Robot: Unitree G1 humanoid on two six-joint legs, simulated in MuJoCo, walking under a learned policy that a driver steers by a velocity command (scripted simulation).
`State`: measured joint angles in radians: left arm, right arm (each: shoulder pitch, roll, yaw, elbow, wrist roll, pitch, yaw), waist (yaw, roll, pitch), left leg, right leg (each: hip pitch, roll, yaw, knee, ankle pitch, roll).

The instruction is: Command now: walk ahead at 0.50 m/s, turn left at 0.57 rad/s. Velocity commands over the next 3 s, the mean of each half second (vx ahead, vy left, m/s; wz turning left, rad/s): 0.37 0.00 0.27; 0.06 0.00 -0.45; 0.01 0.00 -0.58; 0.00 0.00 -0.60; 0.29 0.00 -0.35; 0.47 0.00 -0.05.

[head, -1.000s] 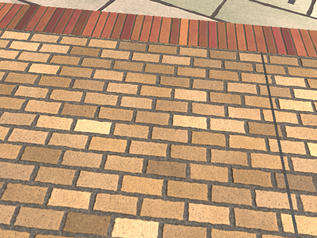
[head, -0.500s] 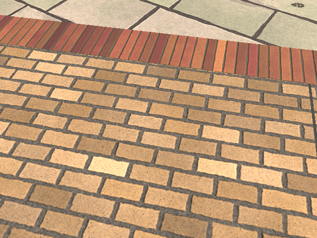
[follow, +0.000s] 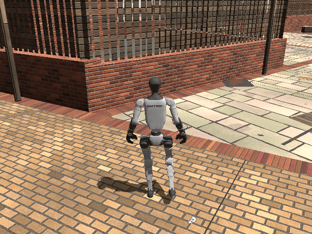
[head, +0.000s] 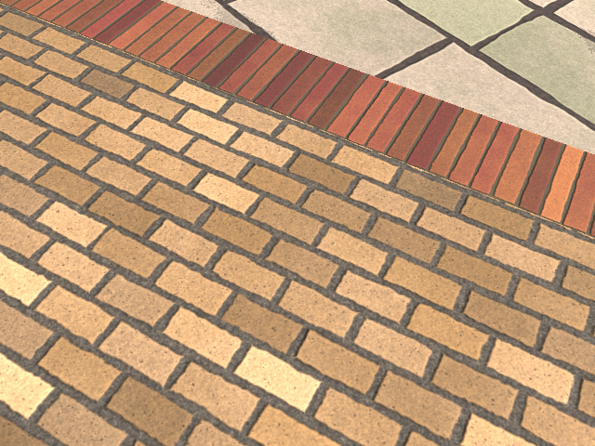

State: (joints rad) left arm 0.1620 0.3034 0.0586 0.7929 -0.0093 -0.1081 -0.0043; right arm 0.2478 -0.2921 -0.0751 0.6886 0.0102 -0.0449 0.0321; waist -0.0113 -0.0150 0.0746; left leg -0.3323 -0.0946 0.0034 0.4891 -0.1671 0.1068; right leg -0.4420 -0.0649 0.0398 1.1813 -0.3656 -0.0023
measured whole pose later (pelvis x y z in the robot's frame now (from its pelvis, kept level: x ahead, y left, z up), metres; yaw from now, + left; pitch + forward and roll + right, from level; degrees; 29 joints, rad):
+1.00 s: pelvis +0.30 +0.00 +0.01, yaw -11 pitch +1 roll -1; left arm 0.18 0.34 0.10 0.72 -0.03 0.07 0.02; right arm 0.16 -0.25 -0.05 0.67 -0.02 0.00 -0.04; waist -0.01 -0.04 0.04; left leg -0.25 0.04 0.04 0.44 -0.21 0.01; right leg -0.51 0.01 0.06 1.04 -0.40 0.11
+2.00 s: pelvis +0.29 -0.03 +0.01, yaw -47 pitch +1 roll +0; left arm 0.19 0.31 0.08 0.63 -0.02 0.08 -0.01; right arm 0.14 -0.28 -0.07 0.68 0.00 0.02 -0.02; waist -0.01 -0.01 0.07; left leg -0.22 0.07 0.11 0.45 -0.24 -0.01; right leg -0.40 -0.04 0.00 0.81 -0.40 0.09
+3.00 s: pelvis +0.54 -0.37 +0.01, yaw -56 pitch +2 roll +2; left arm 0.11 0.27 0.03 0.68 -0.01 -0.08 -0.02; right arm 0.36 -0.28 -0.04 0.84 0.02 -0.08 0.01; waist -0.08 -0.04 0.03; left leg 0.03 -0.07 0.04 0.21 -0.26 0.04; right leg -0.64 -0.10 0.04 0.60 0.07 0.01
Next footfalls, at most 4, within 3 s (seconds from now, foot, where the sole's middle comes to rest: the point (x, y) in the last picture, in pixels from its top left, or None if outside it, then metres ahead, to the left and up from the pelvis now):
0.34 right None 0.39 -0.12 -0.77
0.76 left None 0.38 0.10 -0.77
1.18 right None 0.30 -0.15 -0.77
1.64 left None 0.41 0.04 -0.77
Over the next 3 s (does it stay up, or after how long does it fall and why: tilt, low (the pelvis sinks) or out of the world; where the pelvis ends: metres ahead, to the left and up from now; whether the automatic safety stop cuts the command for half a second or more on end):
stays up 0.54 -0.37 0.01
